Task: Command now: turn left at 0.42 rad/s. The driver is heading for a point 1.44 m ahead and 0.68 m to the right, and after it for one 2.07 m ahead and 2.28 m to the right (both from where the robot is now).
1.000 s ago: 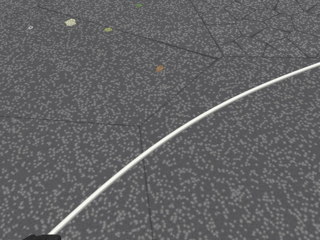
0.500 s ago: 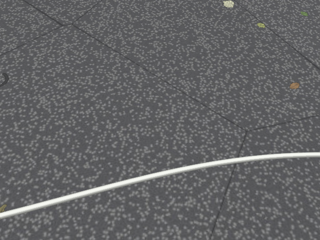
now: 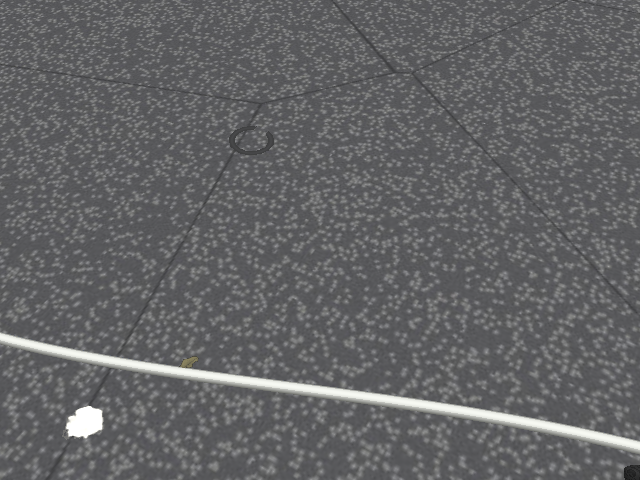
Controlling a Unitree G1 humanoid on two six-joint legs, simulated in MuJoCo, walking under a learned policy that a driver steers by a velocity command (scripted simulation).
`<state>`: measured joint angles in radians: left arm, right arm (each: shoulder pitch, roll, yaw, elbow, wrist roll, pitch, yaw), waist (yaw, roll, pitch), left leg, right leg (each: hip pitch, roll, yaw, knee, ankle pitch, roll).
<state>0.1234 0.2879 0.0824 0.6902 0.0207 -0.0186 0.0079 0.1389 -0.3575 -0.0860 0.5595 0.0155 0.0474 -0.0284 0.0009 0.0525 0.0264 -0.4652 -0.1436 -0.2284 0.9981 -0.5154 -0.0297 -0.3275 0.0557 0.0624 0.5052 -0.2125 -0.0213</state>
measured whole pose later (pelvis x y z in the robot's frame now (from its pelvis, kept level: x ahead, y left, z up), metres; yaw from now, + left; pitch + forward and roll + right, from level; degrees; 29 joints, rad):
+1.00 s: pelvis +0.03 -0.04 +0.00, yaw -44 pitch +3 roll +2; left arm 0.16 0.35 0.09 0.56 -0.02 0.06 0.03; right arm 0.07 -0.31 -0.08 0.67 0.00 -0.02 -0.01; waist 0.02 0.01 0.06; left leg -0.48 -0.07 -0.16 0.72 -0.31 -0.08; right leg -0.33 0.13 0.26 0.52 -0.21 -0.04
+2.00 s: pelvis +0.44 -0.27 -0.02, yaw -15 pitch +0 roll +1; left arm 0.31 0.25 0.00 0.73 0.05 -0.08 -0.01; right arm 0.24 -0.34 -0.06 0.74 -0.02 0.01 0.02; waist 0.04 0.01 0.07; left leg -0.38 -0.19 0.06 0.67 -0.28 0.18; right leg -0.36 -0.10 0.04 1.39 -0.33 0.02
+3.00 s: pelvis +1.33 -0.39 -0.01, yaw -18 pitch +2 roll +2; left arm 0.04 0.35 0.06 0.66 0.03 0.00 -0.09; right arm 0.50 -0.32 -0.05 0.90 -0.02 -0.11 -0.01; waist -0.07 -0.04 0.01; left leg 0.14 -0.02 0.23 0.22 -0.39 -0.01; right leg -0.80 -0.07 -0.09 0.97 -0.04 -0.10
